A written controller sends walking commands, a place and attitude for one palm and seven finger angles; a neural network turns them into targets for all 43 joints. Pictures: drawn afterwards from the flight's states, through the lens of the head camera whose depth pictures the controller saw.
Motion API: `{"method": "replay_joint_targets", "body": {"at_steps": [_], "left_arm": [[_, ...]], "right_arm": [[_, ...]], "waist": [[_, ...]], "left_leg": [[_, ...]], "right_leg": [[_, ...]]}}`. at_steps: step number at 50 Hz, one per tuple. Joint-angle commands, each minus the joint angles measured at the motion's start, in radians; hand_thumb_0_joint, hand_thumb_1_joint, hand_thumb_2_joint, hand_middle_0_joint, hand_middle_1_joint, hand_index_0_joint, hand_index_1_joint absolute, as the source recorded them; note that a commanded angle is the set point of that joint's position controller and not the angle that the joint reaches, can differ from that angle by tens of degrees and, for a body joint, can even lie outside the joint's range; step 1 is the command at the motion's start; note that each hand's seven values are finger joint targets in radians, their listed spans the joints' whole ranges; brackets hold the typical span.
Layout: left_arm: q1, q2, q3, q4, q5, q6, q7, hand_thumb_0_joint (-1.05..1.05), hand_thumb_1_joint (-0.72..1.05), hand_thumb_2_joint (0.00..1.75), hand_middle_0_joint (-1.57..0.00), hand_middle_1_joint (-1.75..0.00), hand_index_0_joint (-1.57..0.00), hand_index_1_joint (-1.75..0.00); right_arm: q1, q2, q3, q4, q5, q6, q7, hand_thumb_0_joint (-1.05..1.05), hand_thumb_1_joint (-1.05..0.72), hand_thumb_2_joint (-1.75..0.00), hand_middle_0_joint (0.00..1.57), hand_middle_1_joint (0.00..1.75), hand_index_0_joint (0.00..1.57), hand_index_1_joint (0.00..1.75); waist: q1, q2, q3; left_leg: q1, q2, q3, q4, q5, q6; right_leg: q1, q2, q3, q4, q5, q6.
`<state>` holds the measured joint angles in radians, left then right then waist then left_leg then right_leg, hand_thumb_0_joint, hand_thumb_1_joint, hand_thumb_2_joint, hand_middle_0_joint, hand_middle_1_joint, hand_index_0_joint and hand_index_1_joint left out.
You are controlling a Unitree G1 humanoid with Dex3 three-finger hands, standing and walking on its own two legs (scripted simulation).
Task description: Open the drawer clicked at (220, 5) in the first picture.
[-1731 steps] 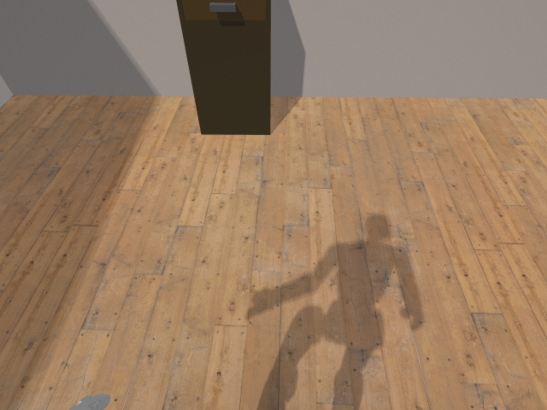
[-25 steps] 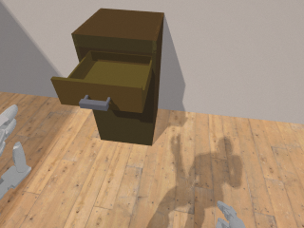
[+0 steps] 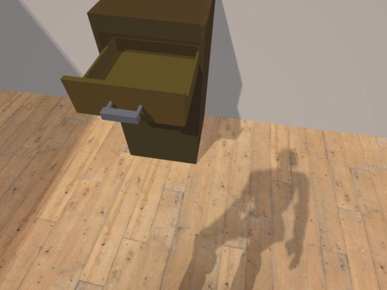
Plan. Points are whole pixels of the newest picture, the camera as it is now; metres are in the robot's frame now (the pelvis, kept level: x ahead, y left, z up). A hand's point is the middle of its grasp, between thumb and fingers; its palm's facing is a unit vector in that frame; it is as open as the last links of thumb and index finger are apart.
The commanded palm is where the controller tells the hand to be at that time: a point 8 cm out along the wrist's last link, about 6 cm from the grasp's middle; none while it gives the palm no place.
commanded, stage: let the arm hang, fingers relaxed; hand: left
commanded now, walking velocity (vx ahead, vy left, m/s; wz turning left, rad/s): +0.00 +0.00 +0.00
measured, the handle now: (122, 110) +0.60 +0.26 -0.04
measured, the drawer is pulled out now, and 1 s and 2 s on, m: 0.29 0.29 0.29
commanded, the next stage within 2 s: look to check the result in 0.62 s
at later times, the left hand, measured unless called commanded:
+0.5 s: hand out of the picture +0.01 +0.17 -0.17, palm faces +0.00 -0.98 -0.21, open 7.3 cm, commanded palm none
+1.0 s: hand out of the picture +0.00 +0.15 -0.17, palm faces +0.01 -0.98 -0.20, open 7.4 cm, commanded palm none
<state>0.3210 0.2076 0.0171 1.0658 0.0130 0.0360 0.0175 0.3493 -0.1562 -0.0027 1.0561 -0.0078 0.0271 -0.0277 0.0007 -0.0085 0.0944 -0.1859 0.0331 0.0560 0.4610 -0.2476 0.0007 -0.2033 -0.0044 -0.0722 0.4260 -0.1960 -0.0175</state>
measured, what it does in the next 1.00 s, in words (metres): stands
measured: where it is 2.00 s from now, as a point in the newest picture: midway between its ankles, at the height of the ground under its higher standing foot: outside the picture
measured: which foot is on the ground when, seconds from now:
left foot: down 0.00-1.00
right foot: down 0.00-1.00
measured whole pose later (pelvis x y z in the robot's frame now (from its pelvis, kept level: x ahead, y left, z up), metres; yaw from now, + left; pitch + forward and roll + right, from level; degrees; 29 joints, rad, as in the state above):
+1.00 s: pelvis +0.00 -0.01 +0.00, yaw -1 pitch -2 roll +0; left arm 0.27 0.12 0.02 1.13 0.01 0.00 0.03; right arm 0.31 -0.12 -0.02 1.12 -0.01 0.01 -0.03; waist -0.01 0.03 0.07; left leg -0.14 0.05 0.07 0.40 -0.23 -0.02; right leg -0.18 0.01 -0.06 0.41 -0.19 -0.04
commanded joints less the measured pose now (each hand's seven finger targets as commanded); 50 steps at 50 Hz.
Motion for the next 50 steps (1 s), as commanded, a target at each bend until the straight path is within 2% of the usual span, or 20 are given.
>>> {"method": "replay_joint_targets", "body": {"at_steps": [1,8,13,17,18,22,25,28,30,34,36,39,43,45,50], "left_arm": [[0.016,0.073,0.003,-0.004,-0.003,-0.032,0.011,0.00,0.90,0.90,-0.20,-0.30,-0.20,-0.30],[0.028,0.058,0.000,0.040,-0.002,-0.034,0.019,0.00,0.90,0.90,-0.20,-0.30,-0.20,-0.30],[0.024,0.045,0.005,0.043,0.000,-0.034,0.022,0.00,0.90,0.90,-0.20,-0.30,-0.20,-0.30],[0.022,0.036,0.010,0.039,0.002,-0.036,0.023,0.00,0.90,0.90,-0.20,-0.30,-0.20,-0.30],[0.021,0.034,0.011,0.040,0.002,-0.038,0.023,0.00,0.90,0.90,-0.20,-0.30,-0.20,-0.30],[0.019,0.030,0.013,0.039,0.001,-0.039,0.023,0.00,0.90,0.90,-0.20,-0.30,-0.20,-0.30],[0.015,0.029,0.015,0.039,0.002,-0.040,0.022,0.00,0.90,0.90,-0.20,-0.30,-0.20,-0.30],[0.018,0.031,0.016,0.039,0.000,-0.043,0.022,0.00,0.90,0.90,-0.20,-0.30,-0.20,-0.30],[0.014,0.030,0.016,0.042,0.001,-0.042,0.022,0.00,0.90,0.90,-0.20,-0.30,-0.20,-0.30],[0.018,0.030,0.016,0.043,0.000,-0.044,0.024,0.00,0.90,0.90,-0.20,-0.30,-0.20,-0.30],[0.011,0.034,0.017,0.043,0.000,-0.043,0.022,0.00,0.90,0.90,-0.20,-0.30,-0.20,-0.30],[0.018,0.031,0.018,0.044,0.000,-0.045,0.024,0.00,0.90,0.90,-0.20,-0.30,-0.20,-0.30],[0.010,0.036,0.017,0.049,-0.001,-0.047,0.023,0.00,0.90,0.90,-0.20,-0.30,-0.20,-0.30],[0.013,0.031,0.017,0.049,0.000,-0.045,0.024,0.00,0.90,0.90,-0.20,-0.30,-0.20,-0.30],[0.011,0.032,0.018,0.046,-0.001,-0.048,0.024,0.00,0.90,0.90,-0.20,-0.30,-0.20,-0.30]], "right_arm": [[0.048,-0.083,-0.015,-0.014,0.001,-0.025,-0.010,0.00,-0.90,-0.90,0.20,0.30,0.20,0.30],[0.063,-0.058,-0.017,0.033,0.001,-0.022,-0.008,0.00,-0.90,-0.90,0.20,0.30,0.20,0.30],[0.065,-0.038,-0.019,0.051,-0.002,-0.021,-0.007,0.00,-0.90,-0.90,0.20,0.30,0.20,0.30],[0.063,-0.029,-0.021,0.053,-0.004,-0.025,-0.007,0.00,-0.90,-0.90,0.20,0.30,0.20,0.30],[0.063,-0.029,-0.021,0.051,-0.004,-0.026,-0.007,0.00,-0.90,-0.90,0.20,0.30,0.20,0.30],[0.063,-0.027,-0.020,0.051,-0.004,-0.029,-0.010,0.00,-0.90,-0.90,0.20,0.30,0.20,0.30],[0.068,-0.028,-0.022,0.049,-0.004,-0.029,-0.011,0.00,-0.90,-0.90,0.20,0.30,0.20,0.30],[0.066,-0.032,-0.022,0.050,-0.004,-0.031,-0.011,0.00,-0.90,-0.90,0.20,0.30,0.20,0.30],[0.065,-0.031,-0.023,0.052,-0.003,-0.028,-0.011,0.00,-0.90,-0.90,0.20,0.30,0.20,0.30],[0.067,-0.034,-0.024,0.053,-0.003,-0.027,-0.011,0.00,-0.90,-0.90,0.20,0.30,0.20,0.30],[0.070,-0.035,-0.022,0.055,-0.004,-0.025,-0.010,0.00,-0.90,-0.90,0.20,0.30,0.20,0.30],[0.068,-0.035,-0.024,0.054,-0.003,-0.027,-0.012,0.00,-0.90,-0.90,0.20,0.30,0.20,0.30],[0.065,-0.038,-0.023,0.057,-0.003,-0.027,-0.012,0.00,-0.90,-0.90,0.20,0.30,0.20,0.30],[0.063,-0.032,-0.023,0.060,-0.004,-0.023,-0.011,0.00,-0.90,-0.90,0.20,0.30,0.20,0.30],[0.066,-0.033,-0.023,0.059,-0.005,-0.024,-0.011,0.00,-0.90,-0.90,0.20,0.30,0.20,0.30]], "waist": [[-0.007,0.030,-0.023],[-0.008,-0.021,0.005],[-0.009,0.003,0.041],[-0.008,0.023,0.027],[-0.007,0.008,0.026],[-0.006,0.036,0.020],[-0.008,0.020,0.023],[-0.008,0.028,-0.005],[-0.009,0.007,0.019],[-0.010,0.016,0.002],[-0.011,0.017,0.018],[-0.011,0.030,-0.005],[-0.012,0.002,-0.002],[-0.013,0.014,0.023],[-0.015,0.012,0.004]], "left_leg": [[-0.014,0.079,-0.081,-0.124,0.073,0.034],[-0.014,0.071,-0.072,-0.138,0.031,0.033],[-0.034,0.067,-0.069,-0.152,-0.011,0.032],[-0.028,0.068,-0.068,-0.153,-0.008,0.031],[-0.029,0.068,-0.068,-0.152,-0.002,0.031],[-0.026,0.072,-0.068,-0.152,0.021,0.031],[-0.024,0.074,-0.066,-0.151,0.018,0.030],[-0.004,0.073,-0.061,-0.145,0.053,0.028],[-0.008,0.074,-0.060,-0.146,0.038,0.027],[0.005,0.073,-0.058,-0.140,0.045,0.026],[-0.007,0.070,-0.056,-0.143,0.028,0.024],[0.012,0.073,-0.057,-0.136,0.066,0.024],[0.012,0.073,-0.051,-0.138,0.064,0.021],[0.006,0.071,-0.049,-0.137,0.048,0.021],[0.014,0.072,-0.048,-0.132,0.060,0.019]], "right_leg": [[0.021,-0.091,0.102,-0.094,0.038,-0.030],[-0.003,-0.090,0.104,-0.110,-0.017,-0.025],[-0.028,-0.086,0.111,-0.115,-0.057,-0.025],[-0.028,-0.083,0.113,-0.106,-0.042,-0.025],[-0.026,-0.084,0.114,-0.106,-0.034,-0.025],[-0.015,-0.082,0.113,-0.097,-0.001,-0.026],[-0.018,-0.084,0.111,-0.104,-0.010,-0.026],[-0.004,-0.086,0.116,-0.100,0.025,-0.028],[-0.019,-0.088,0.112,-0.108,0.004,-0.027],[-0.014,-0.086,0.119,-0.113,0.002,-0.029],[-0.017,-0.087,0.121,-0.122,-0.019,-0.029],[-0.005,-0.087,0.120,-0.113,0.026,-0.032],[0.001,-0.089,0.119,-0.119,0.034,-0.030],[-0.019,-0.088,0.121,-0.128,0.006,-0.030],[-0.006,-0.087,0.127,-0.131,0.017,-0.031]]}}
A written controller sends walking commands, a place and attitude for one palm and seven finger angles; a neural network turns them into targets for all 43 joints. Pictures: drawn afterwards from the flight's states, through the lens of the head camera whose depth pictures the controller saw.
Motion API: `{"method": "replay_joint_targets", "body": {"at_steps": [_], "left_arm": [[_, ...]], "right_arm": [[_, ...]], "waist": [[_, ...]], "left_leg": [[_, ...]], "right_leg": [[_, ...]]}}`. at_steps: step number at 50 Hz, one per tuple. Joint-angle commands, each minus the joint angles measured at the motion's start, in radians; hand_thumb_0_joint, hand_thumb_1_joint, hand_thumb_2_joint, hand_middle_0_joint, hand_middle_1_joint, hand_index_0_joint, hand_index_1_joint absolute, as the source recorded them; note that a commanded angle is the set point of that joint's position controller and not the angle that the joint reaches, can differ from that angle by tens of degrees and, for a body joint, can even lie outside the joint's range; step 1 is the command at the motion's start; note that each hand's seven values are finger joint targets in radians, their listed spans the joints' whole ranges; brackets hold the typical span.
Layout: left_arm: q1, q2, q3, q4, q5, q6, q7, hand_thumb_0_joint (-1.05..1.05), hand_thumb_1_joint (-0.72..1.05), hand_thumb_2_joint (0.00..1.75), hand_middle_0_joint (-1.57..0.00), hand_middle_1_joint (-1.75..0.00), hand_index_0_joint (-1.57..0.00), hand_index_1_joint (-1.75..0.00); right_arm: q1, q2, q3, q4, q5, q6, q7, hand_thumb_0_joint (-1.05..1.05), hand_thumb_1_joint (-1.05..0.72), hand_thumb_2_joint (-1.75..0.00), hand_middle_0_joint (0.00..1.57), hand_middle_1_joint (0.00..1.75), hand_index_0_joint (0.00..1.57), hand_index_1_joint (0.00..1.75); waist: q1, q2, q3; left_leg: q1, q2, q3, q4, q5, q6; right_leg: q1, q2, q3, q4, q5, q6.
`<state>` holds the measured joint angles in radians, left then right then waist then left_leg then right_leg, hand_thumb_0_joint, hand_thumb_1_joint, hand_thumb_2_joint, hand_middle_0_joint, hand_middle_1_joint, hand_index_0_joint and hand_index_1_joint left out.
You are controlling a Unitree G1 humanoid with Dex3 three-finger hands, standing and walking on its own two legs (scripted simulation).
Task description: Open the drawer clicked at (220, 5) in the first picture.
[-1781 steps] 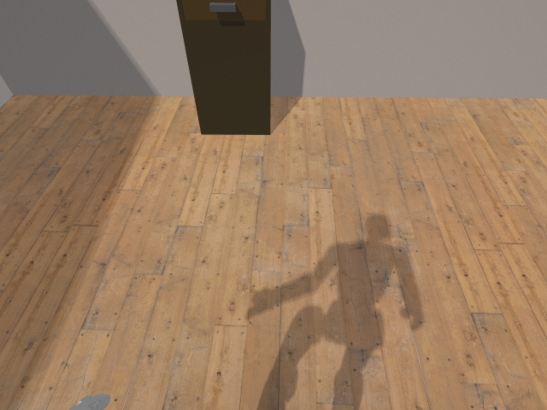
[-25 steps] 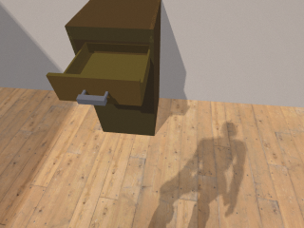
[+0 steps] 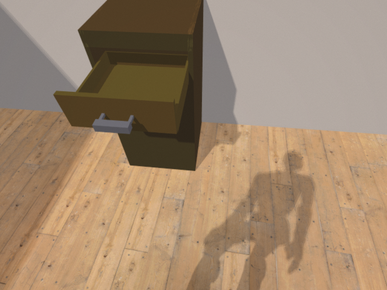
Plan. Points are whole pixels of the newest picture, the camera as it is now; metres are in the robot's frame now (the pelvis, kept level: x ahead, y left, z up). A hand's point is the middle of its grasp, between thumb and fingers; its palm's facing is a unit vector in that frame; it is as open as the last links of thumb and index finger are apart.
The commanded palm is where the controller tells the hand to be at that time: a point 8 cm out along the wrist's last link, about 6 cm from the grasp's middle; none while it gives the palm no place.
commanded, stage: look to check the result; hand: left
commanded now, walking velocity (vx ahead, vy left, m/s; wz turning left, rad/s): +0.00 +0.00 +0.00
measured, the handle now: (114, 121) +0.59 +0.28 -0.05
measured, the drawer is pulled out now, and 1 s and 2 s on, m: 0.29 0.29 0.29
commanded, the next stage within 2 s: stand and wait in 0.20 s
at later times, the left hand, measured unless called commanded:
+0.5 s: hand out of the picture +0.01 +0.17 -0.17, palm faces +0.03 -0.98 -0.21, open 7.4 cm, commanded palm none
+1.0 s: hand out of the picture +0.03 +0.17 -0.17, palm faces +0.03 -0.98 -0.22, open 7.4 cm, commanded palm none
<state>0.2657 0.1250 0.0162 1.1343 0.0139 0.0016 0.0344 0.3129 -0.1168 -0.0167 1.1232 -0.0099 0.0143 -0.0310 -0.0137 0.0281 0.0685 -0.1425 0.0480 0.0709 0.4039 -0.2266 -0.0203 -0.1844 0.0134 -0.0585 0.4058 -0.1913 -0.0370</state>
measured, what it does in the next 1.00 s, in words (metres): stands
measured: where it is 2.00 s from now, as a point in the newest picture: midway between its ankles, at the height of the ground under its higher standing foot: outside the picture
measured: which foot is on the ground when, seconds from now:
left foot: down 0.00-1.00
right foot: down 0.00-1.00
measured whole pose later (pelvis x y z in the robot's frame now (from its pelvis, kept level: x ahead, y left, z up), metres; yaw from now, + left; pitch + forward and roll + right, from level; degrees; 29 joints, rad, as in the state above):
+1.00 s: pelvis +0.02 +0.00 +0.00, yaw +0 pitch -1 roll +0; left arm 0.24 0.15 0.02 1.13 0.01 -0.01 0.03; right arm 0.28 -0.13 -0.02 1.13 -0.01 0.01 -0.03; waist -0.01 0.02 0.06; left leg -0.11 0.05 0.07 0.37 -0.24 -0.03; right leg -0.15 0.02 -0.06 0.38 -0.21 -0.04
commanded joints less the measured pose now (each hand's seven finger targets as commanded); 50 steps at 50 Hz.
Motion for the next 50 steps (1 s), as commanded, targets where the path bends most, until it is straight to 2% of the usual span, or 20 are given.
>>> {"method": "replay_joint_targets", "body": {"at_steps": [1,5,6,8,11,14,16,22,31,33,36,38,39,43,45,50], "left_arm": [[0.066,0.115,0.020,-0.021,-0.002,-0.014,0.007,0.00,0.90,0.90,-0.20,-0.30,-0.20,-0.30],[0.063,0.113,0.020,-0.021,-0.001,-0.014,0.008,0.00,0.90,0.90,-0.20,-0.30,-0.20,-0.30],[0.066,0.113,0.020,-0.022,-0.002,-0.015,0.007,0.00,0.90,0.90,-0.20,-0.30,-0.20,-0.30],[0.064,0.115,0.022,-0.019,-0.003,-0.016,0.007,0.00,0.90,0.90,-0.20,-0.30,-0.20,-0.30],[0.060,0.116,0.020,-0.021,-0.002,-0.014,0.007,0.00,0.90,0.90,-0.20,-0.30,-0.20,-0.30],[0.066,0.118,0.022,-0.020,-0.002,-0.016,0.008,0.00,0.90,0.90,-0.20,-0.30,-0.20,-0.30],[0.059,0.118,0.022,-0.021,-0.002,-0.016,0.007,0.00,0.90,0.90,-0.20,-0.30,-0.20,-0.30],[0.056,0.124,0.022,-0.021,-0.004,-0.017,0.007,0.00,0.90,0.90,-0.20,-0.30,-0.20,-0.30],[0.051,0.127,0.022,-0.020,-0.004,-0.018,0.007,0.00,0.90,0.90,-0.20,-0.30,-0.20,-0.30],[0.053,0.132,0.023,-0.019,-0.004,-0.019,0.007,0.00,0.90,0.90,-0.20,-0.30,-0.20,-0.30],[0.050,0.132,0.023,-0.020,-0.004,-0.020,0.007,0.00,0.90,0.90,-0.20,-0.30,-0.20,-0.30],[0.045,0.134,0.022,-0.019,-0.004,-0.019,0.007,0.00,0.90,0.90,-0.20,-0.30,-0.20,-0.30],[0.050,0.129,0.021,-0.020,-0.003,-0.019,0.008,0.00,0.90,0.90,-0.20,-0.30,-0.20,-0.30],[0.044,0.140,0.023,-0.024,-0.004,-0.021,0.007,0.00,0.90,0.90,-0.20,-0.30,-0.20,-0.30],[0.041,0.135,0.021,-0.024,-0.003,-0.020,0.007,0.00,0.90,0.90,-0.20,-0.30,-0.20,-0.30],[0.040,0.141,0.024,-0.026,-0.003,-0.022,0.007,0.00,0.90,0.90,-0.20,-0.30,-0.20,-0.30]], "right_arm": [[0.100,-0.073,-0.010,-0.010,-0.002,-0.013,-0.008,0.00,-0.90,-0.90,0.20,0.30,0.20,0.30],[0.095,-0.072,-0.010,-0.008,-0.002,-0.012,-0.008,0.00,-0.90,-0.90,0.20,0.30,0.20,0.30],[0.094,-0.075,-0.009,-0.008,-0.003,-0.013,-0.009,0.00,-0.90,-0.90,0.20,0.30,0.20,0.30],[0.088,-0.076,-0.010,-0.009,-0.003,-0.014,-0.010,0.00,-0.90,-0.90,0.20,0.30,0.20,0.30],[0.090,-0.075,-0.010,-0.006,-0.003,-0.011,-0.009,0.00,-0.90,-0.90,0.20,0.30,0.20,0.30],[0.088,-0.077,-0.012,-0.009,-0.001,-0.011,-0.009,0.00,-0.90,-0.90,0.20,0.30,0.20,0.30],[0.086,-0.077,-0.011,-0.006,-0.003,-0.013,-0.010,0.00,-0.90,-0.90,0.20,0.30,0.20,0.30],[0.083,-0.084,-0.011,-0.005,-0.003,-0.012,-0.010,0.00,-0.90,-0.90,0.20,0.30,0.20,0.30],[0.070,-0.089,-0.012,-0.005,-0.002,-0.016,-0.012,0.00,-0.90,-0.90,0.20,0.30,0.20,0.30],[0.071,-0.092,-0.012,-0.006,-0.001,-0.017,-0.013,0.00,-0.90,-0.90,0.20,0.30,0.20,0.30],[0.065,-0.094,-0.013,-0.005,-0.001,-0.018,-0.012,0.00,-0.90,-0.90,0.20,0.30,0.20,0.30],[0.059,-0.096,-0.013,-0.005,-0.001,-0.016,-0.012,0.00,-0.90,-0.90,0.20,0.30,0.20,0.30],[0.059,-0.095,-0.015,-0.009,0.000,-0.014,-0.012,0.00,-0.90,-0.90,0.20,0.30,0.20,0.30],[0.059,-0.101,-0.014,-0.004,-0.001,-0.017,-0.011,0.00,-0.90,-0.90,0.20,0.30,0.20,0.30],[0.056,-0.102,-0.015,-0.007,-0.002,-0.018,-0.012,0.00,-0.90,-0.90,0.20,0.30,0.20,0.30],[0.053,-0.106,-0.016,-0.009,0.000,-0.022,-0.013,0.00,-0.90,-0.90,0.20,0.30,0.20,0.30]], "waist": [[0.001,-0.027,0.023],[0.000,-0.027,0.038],[0.002,-0.005,0.028],[0.004,-0.025,0.024],[0.002,-0.018,0.042],[0.003,-0.041,0.025],[0.004,-0.016,0.028],[0.004,-0.024,0.026],[0.006,-0.006,0.014],[0.006,-0.026,-0.001],[0.005,-0.020,-0.003],[0.006,-0.028,0.017],[0.005,-0.012,0.029],[0.004,-0.027,0.002],[0.003,-0.007,0.008],[0.005,-0.019,-0.009]], "left_leg": [[-0.026,0.058,-0.062,-0.076,0.050,0.041],[-0.029,0.058,-0.062,-0.078,0.049,0.039],[-0.024,0.058,-0.063,-0.078,0.055,0.039],[-0.019,0.060,-0.064,-0.077,0.070,0.039],[-0.027,0.058,-0.061,-0.081,0.043,0.038],[-0.016,0.059,-0.061,-0.074,0.056,0.038],[-0.019,0.058,-0.060,-0.079,0.061,0.037],[-0.017,0.058,-0.059,-0.079,0.065,0.035],[-0.002,0.064,-0.061,-0.082,0.101,0.035],[0.004,0.065,-0.062,-0.082,0.110,0.036],[0.009,0.064,-0.062,-0.082,0.118,0.035],[0.001,0.063,-0.063,-0.086,0.105,0.034],[0.002,0.065,-0.061,-0.085,0.095,0.035],[0.011,0.066,-0.062,-0.088,0.109,0.034],[0.011,0.068,-0.063,-0.089,0.114,0.035],[0.021,0.072,-0.064,-0.090,0.142,0.037]], "right_leg": [[-0.019,-0.107,0.108,-0.106,0.029,-0.012],[-0.023,-0.105,0.107,-0.109,0.031,-0.011],[-0.019,-0.105,0.109,-0.107,0.039,-0.012],[-0.011,-0.106,0.104,-0.101,0.068,-0.012],[-0.021,-0.105,0.110,-0.114,0.028,-0.012],[-0.013,-0.106,0.108,-0.112,0.045,-0.011],[-0.007,-0.108,0.109,-0.111,0.053,-0.012],[-0.002,-0.109,0.108,-0.113,0.060,-0.012],[0.012,-0.110,0.103,-0.098,0.125,-0.012],[0.026,-0.111,0.102,-0.096,0.144,-0.011],[0.029,-0.111,0.101,-0.093,0.162,-0.011],[0.020,-0.111,0.101,-0.099,0.143,-0.010],[0.004,-0.110,0.101,-0.105,0.121,-0.010],[0.028,-0.111,0.103,-0.101,0.147,-0.009],[0.021,-0.110,0.102,-0.099,0.146,-0.010],[0.035,-0.111,0.100,-0.090,0.179,-0.010]]}}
